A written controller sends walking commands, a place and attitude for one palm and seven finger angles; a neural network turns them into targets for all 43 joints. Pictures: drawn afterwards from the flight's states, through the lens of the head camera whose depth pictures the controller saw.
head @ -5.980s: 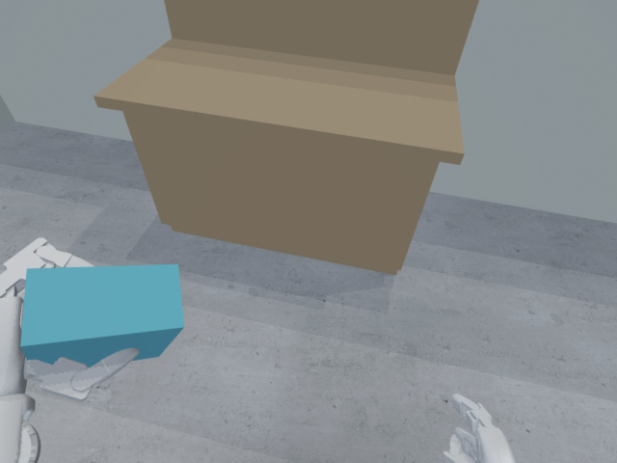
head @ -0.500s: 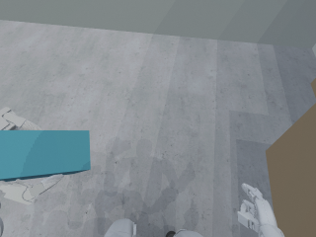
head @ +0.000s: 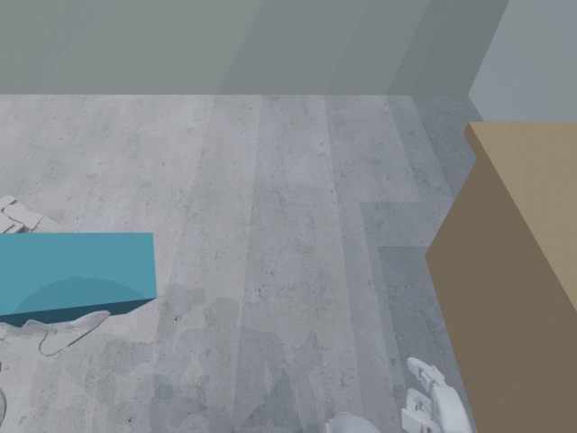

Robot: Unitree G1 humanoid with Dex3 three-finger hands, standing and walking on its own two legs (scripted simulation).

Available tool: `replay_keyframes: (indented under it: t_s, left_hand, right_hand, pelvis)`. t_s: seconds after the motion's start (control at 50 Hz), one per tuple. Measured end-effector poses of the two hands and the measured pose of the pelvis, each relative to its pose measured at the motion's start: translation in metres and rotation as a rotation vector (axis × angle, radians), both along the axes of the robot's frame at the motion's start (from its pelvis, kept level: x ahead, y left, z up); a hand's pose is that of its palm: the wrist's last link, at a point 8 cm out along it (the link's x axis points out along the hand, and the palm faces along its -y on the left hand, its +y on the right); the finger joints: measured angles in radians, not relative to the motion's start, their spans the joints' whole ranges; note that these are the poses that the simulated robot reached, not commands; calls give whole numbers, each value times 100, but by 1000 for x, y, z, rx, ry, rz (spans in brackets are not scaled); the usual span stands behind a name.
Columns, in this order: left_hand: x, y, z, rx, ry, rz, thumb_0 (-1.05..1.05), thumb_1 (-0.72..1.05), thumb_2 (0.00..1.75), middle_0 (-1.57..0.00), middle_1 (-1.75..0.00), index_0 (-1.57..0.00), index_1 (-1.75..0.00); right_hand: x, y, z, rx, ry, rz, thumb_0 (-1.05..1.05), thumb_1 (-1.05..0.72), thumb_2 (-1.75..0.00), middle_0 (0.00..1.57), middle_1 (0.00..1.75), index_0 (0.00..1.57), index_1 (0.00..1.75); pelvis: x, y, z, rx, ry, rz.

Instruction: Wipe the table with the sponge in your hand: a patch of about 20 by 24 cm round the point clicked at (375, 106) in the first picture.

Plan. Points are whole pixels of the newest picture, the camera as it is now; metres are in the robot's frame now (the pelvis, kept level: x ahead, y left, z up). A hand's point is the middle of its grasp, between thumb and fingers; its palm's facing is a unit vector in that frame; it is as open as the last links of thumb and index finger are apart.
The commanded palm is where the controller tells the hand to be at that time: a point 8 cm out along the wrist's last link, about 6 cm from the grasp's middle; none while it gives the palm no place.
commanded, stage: turn to face it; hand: left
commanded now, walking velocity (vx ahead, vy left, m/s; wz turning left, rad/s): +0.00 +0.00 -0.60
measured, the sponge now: (96, 280) +0.22 +0.22 +0.17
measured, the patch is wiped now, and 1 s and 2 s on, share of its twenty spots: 0.00 0.00 0.00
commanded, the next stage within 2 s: none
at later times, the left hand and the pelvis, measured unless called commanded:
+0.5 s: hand (196, 283) +0.22 +0.12 +0.19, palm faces +0.09 -0.84 -0.54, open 10.2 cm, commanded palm +0.17 +0.17 +0.19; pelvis -0.06 -0.04 +0.00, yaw -18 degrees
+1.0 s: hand (392, 365) +0.17 -0.06 +0.17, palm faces -0.24 -0.77 -0.59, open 10.2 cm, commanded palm +0.14 +0.03 +0.19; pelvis -0.15 -0.10 +0.00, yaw -37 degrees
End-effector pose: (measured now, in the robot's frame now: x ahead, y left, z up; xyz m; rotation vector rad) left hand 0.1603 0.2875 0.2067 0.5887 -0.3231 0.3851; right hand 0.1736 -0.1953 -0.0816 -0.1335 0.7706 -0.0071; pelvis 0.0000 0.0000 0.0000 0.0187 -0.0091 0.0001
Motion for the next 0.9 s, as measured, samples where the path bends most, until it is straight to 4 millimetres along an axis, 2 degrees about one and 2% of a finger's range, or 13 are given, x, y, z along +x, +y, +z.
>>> replay_keyframes:
  t_s: [0.1, 0.14, 0.2, 0.3, 0.4, 0.44, 0.5, 0.56, 0.62, 0.7, 0.76, 0.82, 0.9]
  left_hand:
    - [18, -32, -11, -29, 43, -24, 0, -49, 99, -74, -134, -74, -134]
    - [31, -55, -22, -27, 52, -69, 0, -49, 99, -74, -134, -74, -134]
    - [47, -90, -33, -59, 80, -164, 0, -49, 99, -74, -134, -74, -134]
    - [48, -129, -23, -5, 136, -345, 0, -49, 99, -74, -134, -74, -134]
    - [38, -136, 3, 107, 81, -435, 0, -49, 99, -74, -135, -74, -134]
    - [34, -132, 8, 113, 46, -438, 0, -49, 99, -74, -135, -74, -134]
    - [32, -123, 2, 79, 13, -423, 0, -49, 99, -74, -135, -74, -134]
    - [31, -117, -11, 26, 27, -386, 0, -49, 99, -74, -135, -74, -134]
    - [29, -125, -22, -49, 64, -369, 0, -49, 99, -74, -135, -74, -134]
    - [27, -163, -23, -118, 69, -438, 0, -49, 99, -74, -135, -74, -135]
    - [26, -200, -17, -79, 53, -526, 0, -49, 99, -74, -135, -73, -135]
    - [23, -238, -12, 7, 31, -598, 0, -49, 99, -74, -135, -73, -135]
    - [15, -277, -10, 59, 67, -675, 0, -49, 99, -74, -135, -73, -135]
  right_hand:
    - [-30, -15, -17, 69, 8, -48, 1, -90, -89, 20, 30, 20, 30]
    - [-43, -32, -29, 74, 15, -64, 1, -90, -89, 21, 30, 21, 30]
    - [-66, -64, -39, 31, 72, -113, 1, -90, -89, 21, 30, 21, 30]
    - [-107, -119, -21, -59, 117, -269, 2, -90, -89, 20, 30, 20, 30]
    - [-140, -150, 1, -141, 115, -365, 2, -90, -89, 20, 30, 20, 30]
    - [-150, -154, 6, -160, 110, -386, 1, -90, -90, 20, 30, 20, 30]
    - [-163, -152, 10, -176, 88, -416, 1, -90, -90, 20, 30, 20, 30]
    - [-173, -142, 12, -158, 57, -442, 1, -90, -90, 20, 30, 20, 30]
    - [-182, -128, 10, -101, 30, -452, 1, -90, -90, 20, 30, 20, 30]
    - [-196, -113, 4, -19, 7, -450, 1, -90, -89, 20, 30, 20, 30]
    - [-211, -113, -4, 33, -12, -462, 1, -90, -89, 20, 30, 20, 30]
    - [-233, -126, -19, 75, -30, -494, 1, -90, -89, 21, 30, 21, 30]
    - [-279, -156, -35, 72, 45, -580, 1, -90, -89, 21, 30, 21, 30]
  pelvis:
    - [-9, -20, -5, -25, -2, -85]
    - [-16, -34, -13, -31, -6, -101]
    - [-31, -44, -14, -33, -10, -111]
    - [-47, -51, -3, -1, 18, -196]
    - [-55, -52, 0, 3, 42, -258]
    - [-58, -49, -1, 0, 47, -278]
    - [-63, -45, -5, 6, 40, -308]
    - [-69, -44, -4, 8, 16, -362]
    - [-74, -47, 0, -19, 4, -400]
    - [-87, -56, 2, -39, -3, -459]
    - [-101, -69, -1, -37, 1, -501]
    - [-119, -87, -11, -31, 4, -538]
    - [-138, -96, -10, -22, 8, -567]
